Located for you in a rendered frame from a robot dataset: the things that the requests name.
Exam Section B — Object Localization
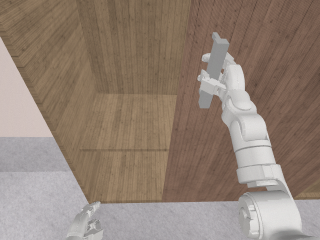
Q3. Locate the right robot hand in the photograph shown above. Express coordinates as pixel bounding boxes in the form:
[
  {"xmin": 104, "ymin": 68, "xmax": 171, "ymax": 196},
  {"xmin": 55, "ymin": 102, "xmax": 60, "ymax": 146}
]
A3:
[{"xmin": 197, "ymin": 52, "xmax": 245, "ymax": 102}]

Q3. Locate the robot right forearm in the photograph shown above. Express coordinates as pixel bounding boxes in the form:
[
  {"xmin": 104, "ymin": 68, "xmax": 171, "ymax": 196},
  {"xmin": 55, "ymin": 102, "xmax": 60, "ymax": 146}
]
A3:
[{"xmin": 221, "ymin": 89, "xmax": 302, "ymax": 229}]

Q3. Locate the handle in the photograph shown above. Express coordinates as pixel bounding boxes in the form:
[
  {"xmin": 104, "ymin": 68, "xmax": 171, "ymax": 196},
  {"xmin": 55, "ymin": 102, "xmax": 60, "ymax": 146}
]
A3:
[{"xmin": 198, "ymin": 32, "xmax": 230, "ymax": 109}]

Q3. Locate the right robot upper arm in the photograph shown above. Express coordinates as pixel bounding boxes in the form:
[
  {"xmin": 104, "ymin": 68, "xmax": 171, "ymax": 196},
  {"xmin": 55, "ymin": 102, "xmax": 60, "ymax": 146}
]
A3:
[{"xmin": 238, "ymin": 190, "xmax": 320, "ymax": 240}]

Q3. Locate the wardrobe door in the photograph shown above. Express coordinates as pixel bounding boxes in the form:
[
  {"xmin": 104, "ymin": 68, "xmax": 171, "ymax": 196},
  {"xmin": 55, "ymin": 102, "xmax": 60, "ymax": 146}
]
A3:
[
  {"xmin": 302, "ymin": 179, "xmax": 320, "ymax": 193},
  {"xmin": 162, "ymin": 0, "xmax": 320, "ymax": 203}
]

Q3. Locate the left robot hand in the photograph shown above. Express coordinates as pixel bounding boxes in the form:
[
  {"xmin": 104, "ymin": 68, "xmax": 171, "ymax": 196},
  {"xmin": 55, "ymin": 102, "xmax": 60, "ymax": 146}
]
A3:
[{"xmin": 66, "ymin": 201, "xmax": 104, "ymax": 240}]

